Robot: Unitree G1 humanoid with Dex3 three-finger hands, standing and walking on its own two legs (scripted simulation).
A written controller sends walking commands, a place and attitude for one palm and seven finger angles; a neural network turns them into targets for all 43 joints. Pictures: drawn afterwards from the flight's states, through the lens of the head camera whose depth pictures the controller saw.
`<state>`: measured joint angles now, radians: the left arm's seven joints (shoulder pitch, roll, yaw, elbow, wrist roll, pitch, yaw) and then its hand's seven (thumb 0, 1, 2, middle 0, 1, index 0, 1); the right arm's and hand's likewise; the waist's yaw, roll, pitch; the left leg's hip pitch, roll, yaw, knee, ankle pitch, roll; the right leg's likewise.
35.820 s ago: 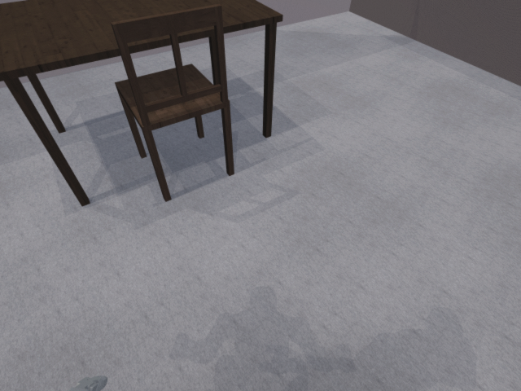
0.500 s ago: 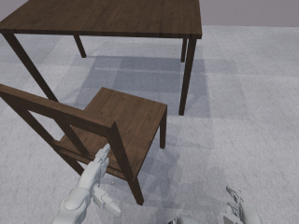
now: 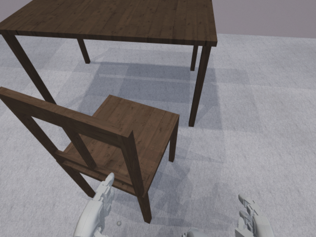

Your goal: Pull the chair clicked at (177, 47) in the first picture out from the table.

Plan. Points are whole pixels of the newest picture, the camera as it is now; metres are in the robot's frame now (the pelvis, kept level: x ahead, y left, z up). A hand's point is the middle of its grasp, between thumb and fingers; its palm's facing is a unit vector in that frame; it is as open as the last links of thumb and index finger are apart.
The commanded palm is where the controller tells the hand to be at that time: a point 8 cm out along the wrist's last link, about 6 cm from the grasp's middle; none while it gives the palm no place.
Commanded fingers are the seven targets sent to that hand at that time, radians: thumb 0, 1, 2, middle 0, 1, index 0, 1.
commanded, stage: draw the hand back to the body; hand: left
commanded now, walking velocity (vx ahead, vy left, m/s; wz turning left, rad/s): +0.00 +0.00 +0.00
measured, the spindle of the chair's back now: (81, 148) +0.39 +0.25 -0.05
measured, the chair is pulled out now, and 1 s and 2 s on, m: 0.47 0.47 0.47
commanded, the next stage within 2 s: step back with the hand held close in 1.52 s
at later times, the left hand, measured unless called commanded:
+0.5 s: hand (70, 201) +0.19 +0.17 +0.10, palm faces +0.05 -0.98 -0.19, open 17.2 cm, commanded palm +0.15 +0.22 +0.11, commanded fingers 0.00 -0.22 0.36 -0.05 -0.07 -0.05 -0.07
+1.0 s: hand (3, 179) +0.19 +0.24 +0.19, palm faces +0.42 -0.82 -0.39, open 11.4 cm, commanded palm +0.15 +0.29 +0.21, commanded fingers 0.00 0.68 0.80 -0.17 -0.25 -0.17 -0.25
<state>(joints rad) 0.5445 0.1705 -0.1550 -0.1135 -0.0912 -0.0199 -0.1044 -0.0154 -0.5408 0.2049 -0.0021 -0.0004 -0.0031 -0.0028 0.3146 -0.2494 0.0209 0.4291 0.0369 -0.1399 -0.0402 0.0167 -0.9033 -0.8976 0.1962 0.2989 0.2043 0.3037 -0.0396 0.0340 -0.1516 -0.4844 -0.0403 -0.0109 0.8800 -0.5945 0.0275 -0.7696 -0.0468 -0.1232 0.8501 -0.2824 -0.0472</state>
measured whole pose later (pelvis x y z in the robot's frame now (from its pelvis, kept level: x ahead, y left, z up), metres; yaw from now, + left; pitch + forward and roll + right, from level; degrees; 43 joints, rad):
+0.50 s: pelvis +0.01 +0.00 +0.00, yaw +0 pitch +10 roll -1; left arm 0.64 0.26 0.09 -0.39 -0.18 -0.22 -0.09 -0.02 -0.48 0.24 -0.01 -0.01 -0.01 -0.02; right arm 0.29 -0.21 0.02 0.47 0.05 -0.16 -0.07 0.02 -0.90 -0.90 0.20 0.30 0.21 0.30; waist 0.02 0.06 -0.15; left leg -0.44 -0.03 -0.02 0.88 -0.61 0.03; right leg -0.72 -0.04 -0.14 0.85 -0.30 -0.05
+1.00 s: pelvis +0.01 +0.01 +0.04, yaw +0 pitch -2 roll -1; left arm 0.55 0.32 0.25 -0.38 -0.06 -0.16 0.17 0.00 0.33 0.63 -0.13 -0.18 -0.13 -0.19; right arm 0.24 -0.22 0.01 0.60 0.02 -0.17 -0.08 0.02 -0.90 -0.90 0.20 0.30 0.20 0.30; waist 0.04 0.10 -0.03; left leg 0.00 -0.02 -0.02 0.48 -0.43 0.03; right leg -0.29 0.00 -0.13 0.49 -0.16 -0.04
